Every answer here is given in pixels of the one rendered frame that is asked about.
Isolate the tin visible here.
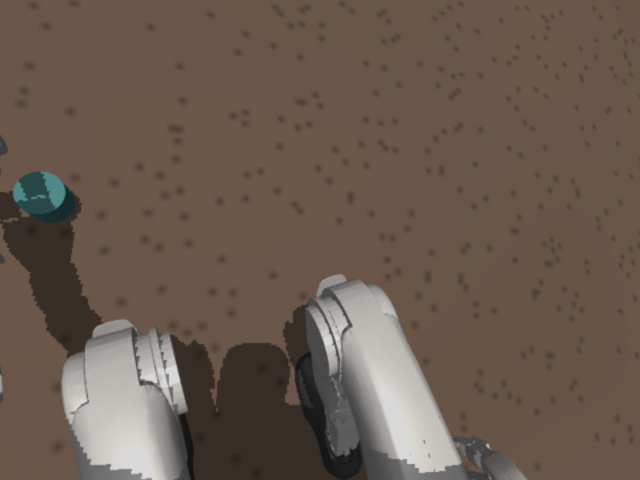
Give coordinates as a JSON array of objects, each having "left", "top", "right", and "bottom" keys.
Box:
[{"left": 13, "top": 172, "right": 75, "bottom": 223}]

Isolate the right robot foot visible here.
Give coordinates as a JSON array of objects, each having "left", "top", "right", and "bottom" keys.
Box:
[{"left": 295, "top": 352, "right": 362, "bottom": 479}]

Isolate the right robot hand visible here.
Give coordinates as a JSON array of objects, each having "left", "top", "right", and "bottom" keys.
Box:
[{"left": 451, "top": 435, "right": 529, "bottom": 480}]

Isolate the left robot foot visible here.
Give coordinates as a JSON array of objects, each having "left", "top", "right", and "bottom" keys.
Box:
[{"left": 179, "top": 413, "right": 195, "bottom": 480}]

